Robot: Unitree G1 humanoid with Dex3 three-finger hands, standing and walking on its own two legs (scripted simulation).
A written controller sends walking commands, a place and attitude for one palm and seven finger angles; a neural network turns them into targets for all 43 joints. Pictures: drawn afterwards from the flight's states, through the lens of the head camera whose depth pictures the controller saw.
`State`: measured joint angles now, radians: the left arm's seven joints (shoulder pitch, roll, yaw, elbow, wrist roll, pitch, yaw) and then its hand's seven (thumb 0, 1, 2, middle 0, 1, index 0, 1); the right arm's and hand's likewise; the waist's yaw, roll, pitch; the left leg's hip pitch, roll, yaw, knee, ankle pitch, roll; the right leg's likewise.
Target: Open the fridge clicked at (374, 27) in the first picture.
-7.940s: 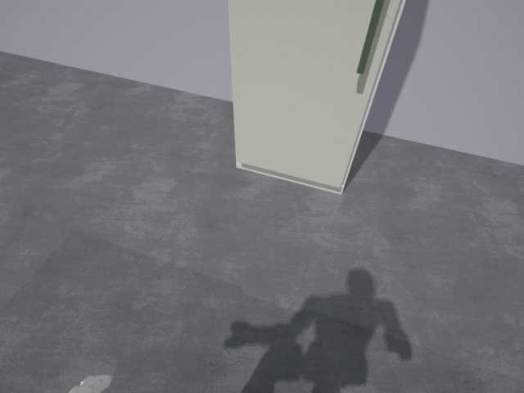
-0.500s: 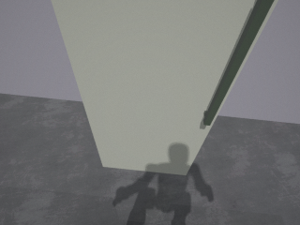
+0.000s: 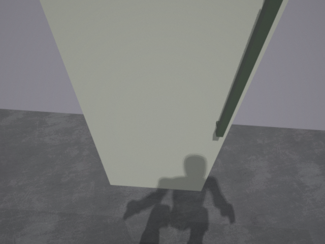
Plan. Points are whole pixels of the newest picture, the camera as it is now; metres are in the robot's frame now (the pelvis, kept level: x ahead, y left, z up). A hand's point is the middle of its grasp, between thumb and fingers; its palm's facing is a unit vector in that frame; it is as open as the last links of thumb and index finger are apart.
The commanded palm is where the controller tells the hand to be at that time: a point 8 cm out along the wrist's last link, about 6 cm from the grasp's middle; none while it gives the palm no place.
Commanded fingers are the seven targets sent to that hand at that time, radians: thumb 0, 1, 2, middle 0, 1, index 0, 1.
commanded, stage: look again from close up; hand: right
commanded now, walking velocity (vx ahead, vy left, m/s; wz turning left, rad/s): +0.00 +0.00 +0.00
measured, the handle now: (239, 76) +0.51 -0.17 +0.16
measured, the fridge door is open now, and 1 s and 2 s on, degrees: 0 0 0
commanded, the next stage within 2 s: raise the hand to about handle height in 0.32 s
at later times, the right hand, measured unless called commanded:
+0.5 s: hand out of the picture +0.14 -0.26 -0.11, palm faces +0.20 +0.94 -0.28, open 7.4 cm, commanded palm +0.10 -0.29 -0.07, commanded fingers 0.00 -0.78 -0.85 0.21 0.38 0.21 0.38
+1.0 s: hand (275, 229) +0.18 -0.25 -0.03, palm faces +0.02 +1.00 -0.04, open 9.6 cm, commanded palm +0.15 -0.31 -0.01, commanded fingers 0.00 -0.20 -0.60 0.25 0.75 0.25 0.75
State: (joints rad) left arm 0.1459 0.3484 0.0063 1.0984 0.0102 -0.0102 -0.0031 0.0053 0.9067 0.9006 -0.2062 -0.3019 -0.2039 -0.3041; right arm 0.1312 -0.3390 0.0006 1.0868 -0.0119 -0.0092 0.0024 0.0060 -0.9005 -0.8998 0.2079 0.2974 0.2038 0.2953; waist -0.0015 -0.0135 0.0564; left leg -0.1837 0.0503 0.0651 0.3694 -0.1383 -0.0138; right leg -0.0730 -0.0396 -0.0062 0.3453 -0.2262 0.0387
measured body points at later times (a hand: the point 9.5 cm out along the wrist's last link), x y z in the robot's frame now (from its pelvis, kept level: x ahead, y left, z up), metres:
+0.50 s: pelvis +0.00 +0.00 +0.00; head +0.01 +0.00 +0.45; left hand +0.08 +0.28 -0.13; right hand +0.12 -0.30 -0.09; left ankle +0.04 +0.13 -0.75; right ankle -0.02 -0.14 -0.75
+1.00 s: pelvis -0.01 -0.02 -0.09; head +0.05 -0.03 +0.36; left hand +0.20 +0.21 -0.15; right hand +0.18 -0.31 -0.02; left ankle +0.04 +0.13 -0.75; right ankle -0.02 -0.14 -0.75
